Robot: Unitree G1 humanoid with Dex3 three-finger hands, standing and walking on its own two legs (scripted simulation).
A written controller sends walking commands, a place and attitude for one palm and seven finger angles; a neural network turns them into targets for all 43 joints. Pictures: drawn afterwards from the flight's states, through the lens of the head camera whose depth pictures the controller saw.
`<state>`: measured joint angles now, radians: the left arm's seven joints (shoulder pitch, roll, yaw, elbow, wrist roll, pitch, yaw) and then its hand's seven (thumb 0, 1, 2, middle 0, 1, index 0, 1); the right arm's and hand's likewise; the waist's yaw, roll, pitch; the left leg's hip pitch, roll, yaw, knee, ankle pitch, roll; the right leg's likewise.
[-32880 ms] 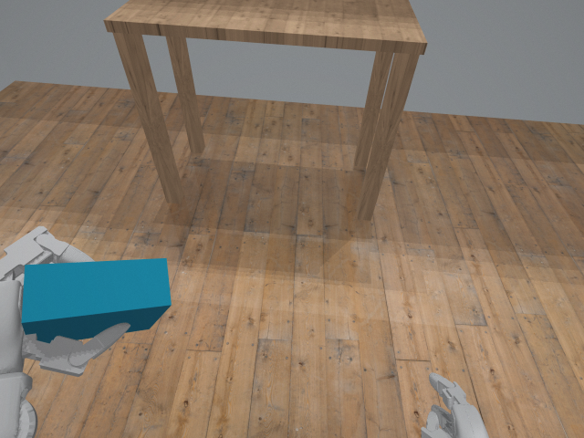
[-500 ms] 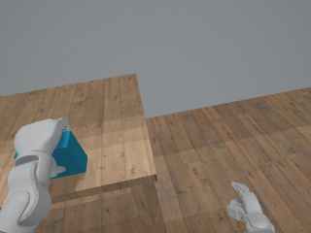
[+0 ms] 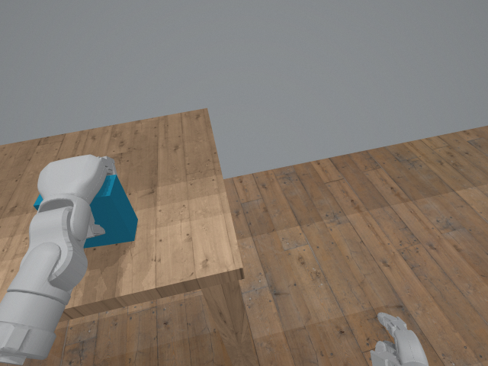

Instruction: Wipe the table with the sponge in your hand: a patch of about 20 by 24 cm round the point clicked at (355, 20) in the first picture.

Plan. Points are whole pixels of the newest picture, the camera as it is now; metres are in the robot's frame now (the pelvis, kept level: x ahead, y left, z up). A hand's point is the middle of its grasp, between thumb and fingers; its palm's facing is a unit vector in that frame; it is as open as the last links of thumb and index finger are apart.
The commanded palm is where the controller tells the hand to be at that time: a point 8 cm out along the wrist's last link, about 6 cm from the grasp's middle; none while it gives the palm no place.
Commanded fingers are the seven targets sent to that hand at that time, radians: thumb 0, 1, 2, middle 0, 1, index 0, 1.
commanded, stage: wipe forward along the middle lane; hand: left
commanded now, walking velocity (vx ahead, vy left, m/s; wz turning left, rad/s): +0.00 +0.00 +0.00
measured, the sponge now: (96, 220) +0.30 +0.30 +0.09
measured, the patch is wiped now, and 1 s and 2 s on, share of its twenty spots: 0.90 0.90 0.90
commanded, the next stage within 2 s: slide back across to the first lane in 0.94 s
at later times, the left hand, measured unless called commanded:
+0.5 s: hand (94, 183) +0.35 +0.32 +0.13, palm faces -0.04 +0.02 -1.00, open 9.4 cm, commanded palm +0.33 +0.32 +0.16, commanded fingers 0.00 0.10 1.30 -1.20 -1.60 -1.20 -1.60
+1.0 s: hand (98, 165) +0.40 +0.33 +0.14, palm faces -0.09 +0.04 -0.99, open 9.4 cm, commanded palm +0.39 +0.34 +0.17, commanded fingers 0.00 0.10 1.30 -1.20 -1.60 -1.20 -1.60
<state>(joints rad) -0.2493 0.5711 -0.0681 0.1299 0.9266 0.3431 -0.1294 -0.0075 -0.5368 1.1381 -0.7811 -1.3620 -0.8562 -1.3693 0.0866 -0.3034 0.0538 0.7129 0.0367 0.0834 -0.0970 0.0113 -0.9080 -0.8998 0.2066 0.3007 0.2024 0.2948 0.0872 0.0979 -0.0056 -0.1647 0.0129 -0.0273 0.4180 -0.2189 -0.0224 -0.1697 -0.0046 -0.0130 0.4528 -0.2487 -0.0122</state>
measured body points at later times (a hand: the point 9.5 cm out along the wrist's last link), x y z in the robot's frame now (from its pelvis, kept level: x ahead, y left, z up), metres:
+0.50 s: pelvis +0.01 +0.00 +0.00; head +0.01 -0.04 +0.45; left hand +0.35 +0.31 +0.19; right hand +0.19 -0.25 -0.12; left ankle +0.01 +0.14 -0.74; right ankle +0.00 -0.11 -0.74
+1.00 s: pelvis +0.00 +0.01 +0.00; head +0.02 -0.01 +0.45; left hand +0.40 +0.33 +0.19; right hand +0.14 -0.26 -0.13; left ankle +0.01 +0.14 -0.74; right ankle +0.00 -0.11 -0.74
